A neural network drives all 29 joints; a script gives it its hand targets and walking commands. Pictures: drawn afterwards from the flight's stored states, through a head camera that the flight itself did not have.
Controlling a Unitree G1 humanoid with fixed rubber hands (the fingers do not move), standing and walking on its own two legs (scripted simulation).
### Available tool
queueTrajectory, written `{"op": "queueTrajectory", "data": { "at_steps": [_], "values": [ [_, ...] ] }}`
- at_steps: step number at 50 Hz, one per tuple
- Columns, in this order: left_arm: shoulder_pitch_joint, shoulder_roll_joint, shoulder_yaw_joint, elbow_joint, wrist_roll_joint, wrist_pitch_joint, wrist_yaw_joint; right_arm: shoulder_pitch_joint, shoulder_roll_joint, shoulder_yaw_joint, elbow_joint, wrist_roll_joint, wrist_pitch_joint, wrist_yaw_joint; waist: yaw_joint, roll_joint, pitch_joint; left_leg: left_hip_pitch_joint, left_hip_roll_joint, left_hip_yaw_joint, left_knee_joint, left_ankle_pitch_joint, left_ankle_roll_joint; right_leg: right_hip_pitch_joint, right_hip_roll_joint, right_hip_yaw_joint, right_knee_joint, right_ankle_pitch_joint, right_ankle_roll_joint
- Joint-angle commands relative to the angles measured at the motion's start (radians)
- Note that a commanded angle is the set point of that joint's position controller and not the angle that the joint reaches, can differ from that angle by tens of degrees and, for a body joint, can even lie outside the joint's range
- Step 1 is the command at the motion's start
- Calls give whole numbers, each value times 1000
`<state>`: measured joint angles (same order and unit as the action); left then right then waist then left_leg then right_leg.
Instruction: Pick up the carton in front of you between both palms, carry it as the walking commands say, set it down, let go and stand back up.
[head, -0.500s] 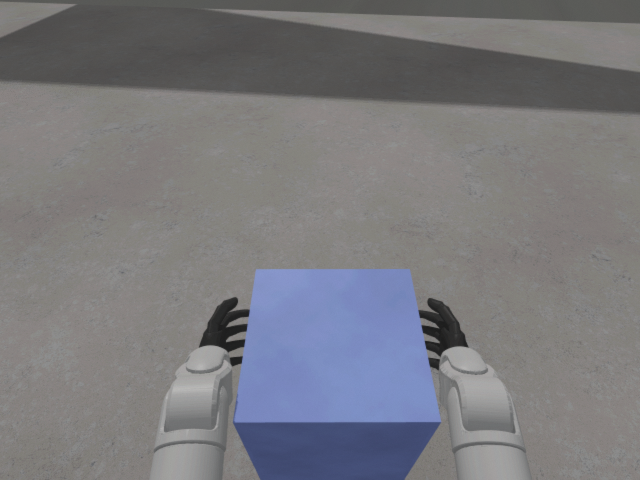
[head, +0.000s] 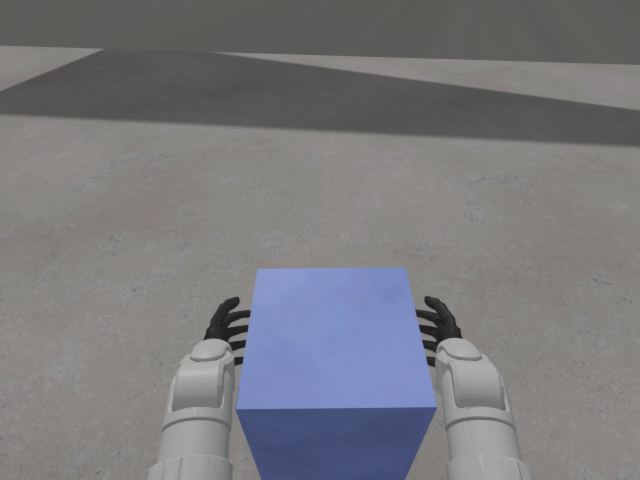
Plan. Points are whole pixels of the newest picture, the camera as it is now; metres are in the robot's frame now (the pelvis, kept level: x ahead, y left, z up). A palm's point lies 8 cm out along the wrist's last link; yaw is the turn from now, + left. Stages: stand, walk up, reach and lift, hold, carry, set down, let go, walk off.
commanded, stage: hold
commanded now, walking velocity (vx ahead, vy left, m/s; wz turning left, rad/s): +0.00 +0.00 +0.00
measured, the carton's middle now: (332, 377) +0.30 +0.00 -0.02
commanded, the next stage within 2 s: set down in 0.22 s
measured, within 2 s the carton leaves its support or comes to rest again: neither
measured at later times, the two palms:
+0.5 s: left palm (225, 333) +0.33 +0.15 +0.03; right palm (436, 331) +0.33 -0.15 +0.03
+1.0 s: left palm (240, 381) +0.38 +0.16 -0.16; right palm (402, 373) +0.39 -0.14 -0.16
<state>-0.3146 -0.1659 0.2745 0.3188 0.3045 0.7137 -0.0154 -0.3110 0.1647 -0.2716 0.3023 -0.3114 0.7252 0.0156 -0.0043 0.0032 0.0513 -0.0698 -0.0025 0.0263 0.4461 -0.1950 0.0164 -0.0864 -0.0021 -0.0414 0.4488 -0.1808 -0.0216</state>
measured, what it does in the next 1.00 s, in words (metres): lowers itself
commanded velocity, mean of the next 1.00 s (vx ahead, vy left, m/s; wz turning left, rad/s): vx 0.00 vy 0.00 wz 0.00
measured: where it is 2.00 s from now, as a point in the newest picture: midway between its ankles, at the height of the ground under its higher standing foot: outside the picture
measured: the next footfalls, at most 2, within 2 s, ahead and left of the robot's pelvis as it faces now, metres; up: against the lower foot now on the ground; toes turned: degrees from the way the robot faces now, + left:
none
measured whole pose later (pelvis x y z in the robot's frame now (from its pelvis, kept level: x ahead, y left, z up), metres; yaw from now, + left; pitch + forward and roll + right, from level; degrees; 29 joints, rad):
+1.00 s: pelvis -0.01 +0.00 -0.10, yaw +1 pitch +30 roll +1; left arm -0.60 -0.13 0.41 0.51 0.19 0.16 0.03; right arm -0.63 0.10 -0.37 0.54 -0.20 0.16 -0.02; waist 0.02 -0.01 -0.06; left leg -1.23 -0.03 0.00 1.07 -0.37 0.00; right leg -1.25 0.02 0.03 1.07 -0.35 0.00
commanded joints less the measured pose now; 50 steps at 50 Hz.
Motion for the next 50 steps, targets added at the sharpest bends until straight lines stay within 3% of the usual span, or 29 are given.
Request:
{"op": "queueTrajectory", "data": {
  "at_steps": [1,8,16,23,29,32,36,41,45,50],
  "values": [
    [-544,-953,-506,3,-254,-39,-263,-551,955,517,6,266,-40,269,4,-20,-182,-44,-52,-113,-105,-170,32,13,35,137,-117,-213,-15],
    [-570,-957,-483,36,-243,-35,-269,-579,957,492,44,260,-37,274,3,-11,-171,-61,-47,-118,-110,-174,34,25,33,136,-114,-203,-13],
    [-561,-946,-466,21,-232,-37,-252,-573,940,472,28,249,-38,259,6,-10,-180,-53,-44,-120,-107,-77,30,57,38,135,-103,-84,-7],
    [-637,-897,-293,172,-117,-125,-229,-644,882,294,183,133,-134,233,6,-2,-138,-129,-52,-116,-39,-68,30,-30,53,130,-33,-70,-15],
    [-581,-713,-132,238,4,-284,-176,-586,699,130,260,6,-296,183,14,0,-171,-264,-76,-107,76,77,16,-182,83,132,85,89,-9],
    [-562,-680,-151,234,-2,-399,-169,-567,668,160,260,8,-413,176,14,-8,-283,-323,-93,-103,154,179,4,-258,94,127,165,194,-1],
    [-607,-746,-276,232,-65,-529,-162,-623,722,305,255,81,-548,169,18,-2,-517,-388,-111,-102,280,301,-16,-337,113,123,289,304,10],
    [-680,-776,-431,192,-153,-623,-144,-709,769,469,211,160,-640,150,35,-9,-918,-541,-120,-95,437,406,-34,-392,130,121,477,452,26],
    [-736,-792,-477,168,-182,-616,-130,-765,781,525,188,198,-633,142,33,-33,-1052,-583,-133,-87,544,409,-36,-601,142,109,546,376,38],
    [-856,-824,-434,219,-172,-535,-167,-834,811,437,270,162,-557,160,14,-12,-945,-823,-148,-56,601,75,-43,-792,147,85,601,68,33]
  ]
}}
